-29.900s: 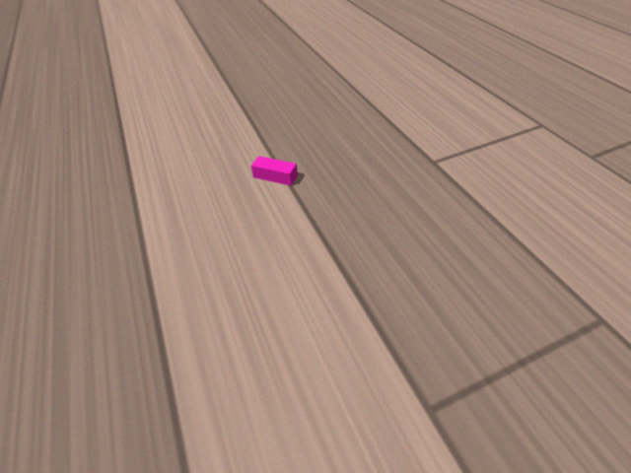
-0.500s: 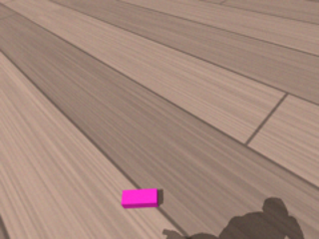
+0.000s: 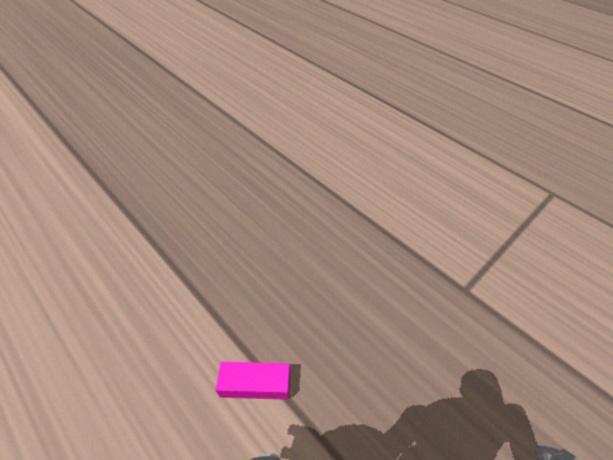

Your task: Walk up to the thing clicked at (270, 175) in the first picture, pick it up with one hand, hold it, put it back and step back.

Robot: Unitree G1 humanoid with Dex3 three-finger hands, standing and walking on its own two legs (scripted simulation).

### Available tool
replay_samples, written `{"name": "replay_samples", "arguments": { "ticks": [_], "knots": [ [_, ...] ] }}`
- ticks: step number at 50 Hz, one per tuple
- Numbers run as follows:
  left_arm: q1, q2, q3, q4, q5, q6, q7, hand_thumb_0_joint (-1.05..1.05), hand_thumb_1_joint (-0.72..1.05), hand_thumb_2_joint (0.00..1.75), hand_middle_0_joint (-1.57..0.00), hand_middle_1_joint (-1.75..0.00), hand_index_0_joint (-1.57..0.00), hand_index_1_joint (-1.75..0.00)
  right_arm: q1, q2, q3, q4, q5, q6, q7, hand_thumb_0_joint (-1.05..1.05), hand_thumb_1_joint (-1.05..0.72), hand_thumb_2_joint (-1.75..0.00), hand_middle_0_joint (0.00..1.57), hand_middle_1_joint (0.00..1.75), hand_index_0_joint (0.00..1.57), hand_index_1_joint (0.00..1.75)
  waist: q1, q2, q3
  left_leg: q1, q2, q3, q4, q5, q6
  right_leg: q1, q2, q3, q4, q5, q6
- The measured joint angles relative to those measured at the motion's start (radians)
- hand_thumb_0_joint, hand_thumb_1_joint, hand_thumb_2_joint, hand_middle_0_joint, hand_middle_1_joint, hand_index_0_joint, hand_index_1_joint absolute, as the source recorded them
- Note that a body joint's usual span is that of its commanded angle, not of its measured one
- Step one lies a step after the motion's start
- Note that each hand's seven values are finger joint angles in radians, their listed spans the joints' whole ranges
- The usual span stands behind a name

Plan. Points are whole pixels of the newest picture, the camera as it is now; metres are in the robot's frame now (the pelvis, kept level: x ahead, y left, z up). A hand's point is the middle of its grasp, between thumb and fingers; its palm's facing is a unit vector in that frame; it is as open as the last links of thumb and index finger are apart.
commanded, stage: walk up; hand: left
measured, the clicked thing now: (254, 380) +0.44 +0.21 -0.72
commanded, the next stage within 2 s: none
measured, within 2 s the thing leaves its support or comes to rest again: neither
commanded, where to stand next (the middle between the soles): +0.04 -0.03 m, yaw -1 degrees
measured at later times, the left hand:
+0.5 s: hand out of the picture +0.05 +0.25 -0.13, palm faces -0.01 -0.94 -0.34, open 7.4 cm
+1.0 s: hand out of the picture +0.09 +0.24 -0.13, palm faces -0.02 -0.94 -0.33, open 7.4 cm
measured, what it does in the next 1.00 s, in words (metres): stands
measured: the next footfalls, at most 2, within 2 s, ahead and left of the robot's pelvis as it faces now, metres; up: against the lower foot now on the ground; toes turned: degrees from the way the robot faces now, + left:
left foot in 2.00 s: -0.01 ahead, +0.11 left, +0.00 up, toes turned -3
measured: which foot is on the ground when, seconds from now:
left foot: down 0.00-1.00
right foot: down 0.00-1.00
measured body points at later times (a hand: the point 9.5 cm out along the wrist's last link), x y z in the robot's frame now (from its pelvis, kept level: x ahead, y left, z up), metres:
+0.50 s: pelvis -0.01 -0.01 +0.02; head -0.01 -0.01 +0.47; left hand +0.05 +0.29 -0.11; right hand +0.08 -0.31 -0.11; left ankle +0.06 +0.12 -0.72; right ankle -0.02 -0.15 -0.72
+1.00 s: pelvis +0.01 -0.01 +0.03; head +0.03 -0.01 +0.48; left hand +0.09 +0.29 -0.11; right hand +0.09 -0.31 -0.11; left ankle +0.06 +0.12 -0.72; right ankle -0.02 -0.15 -0.72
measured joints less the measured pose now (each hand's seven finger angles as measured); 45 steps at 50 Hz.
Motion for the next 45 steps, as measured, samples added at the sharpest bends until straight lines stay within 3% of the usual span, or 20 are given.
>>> {"name": "replay_samples", "arguments": {
  "ticks": [2,4,13,23,37,45],
  "knots": [
    [-0.007,-0.008,-0.005,0.026,0.006,-0.003,0.002,0.01,0.9,0.9,-0.2,-0.3,-0.2,-0.3,-0.029,-0.003,-0.001,0.011,0.006,0.003,-0.003,0.0,-0.9,-0.9,0.21,0.3,0.21,0.3,-0.003,0.021,0.007,0.007,0.01,-0.009,-0.007,0.006,-0.004,0.017,0.01,-0.008,-0.025,0.008,0.027],
    [-0.006,-0.009,-0.012,0.049,0.009,-0.002,-0.002,0.01,0.9,0.9,-0.2,-0.3,-0.2,-0.3,-0.044,0.003,0.001,0.025,0.008,0.001,-0.003,0.0,-0.9,-0.9,0.2,0.3,0.21,0.3,-0.003,0.019,-0.002,0.028,0.003,-0.004,-0.044,0.025,-0.005,0.027,0.003,-0.004,-0.042,0.014,0.034],
    [-0.014,-0.025,-0.023,0.14,0.01,-0.007,-0.012,0.01,0.9,0.9,-0.2,-0.3,-0.21,-0.3,-0.083,0.01,0.018,0.114,0.008,0.0,0.011,0.0,-0.9,-0.9,0.2,0.3,0.21,0.3,0.004,0.049,-0.036,0.109,-0.002,-0.002,-0.181,0.1,-0.015,0.092,-0.001,-0.007,-0.144,0.07,0.028],
    [-0.038,-0.047,-0.016,0.2,0.017,-0.011,-0.017,0.01,0.9,0.9,-0.2,-0.3,-0.21,-0.3,-0.064,0.005,0.012,0.202,0.003,0.009,0.019,0.0,-0.9,-0.9,0.2,0.3,0.21,0.3,-0.012,0.06,-0.048,0.167,0.004,-0.004,-0.301,0.167,-0.023,0.149,0.007,-0.01,-0.267,0.14,0.024],
    [-0.07,-0.051,-0.005,0.217,0.016,-0.005,-0.017,0.01,0.9,0.9,-0.2,-0.3,-0.21,-0.3,-0.017,0.014,0.006,0.259,-0.005,0.007,0.012,0.0,-0.9,-0.9,0.2,0.3,0.21,0.3,-0.039,0.02,-0.045,0.169,0.0,0.001,-0.347,0.181,-0.02,0.155,0.003,-0.007,-0.325,0.163,0.028],
    [-0.081,-0.051,-0.005,0.223,0.014,-0.002,-0.015,0.01,0.9,0.9,-0.2,-0.3,-0.21,-0.3,-0.041,0.022,0.005,0.252,-0.001,-0.001,0.007,0.0,-0.9,-0.9,0.2,0.3,0.21,0.3,-0.038,0.025,-0.047,0.173,-0.005,0.001,-0.353,0.174,-0.019,0.161,-0.002,-0.008,-0.333,0.155,0.029]
  ]
}}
